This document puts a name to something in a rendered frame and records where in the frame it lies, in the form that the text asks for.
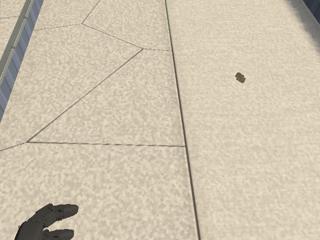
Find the left robot hand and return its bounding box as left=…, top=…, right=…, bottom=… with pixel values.
left=14, top=203, right=79, bottom=240

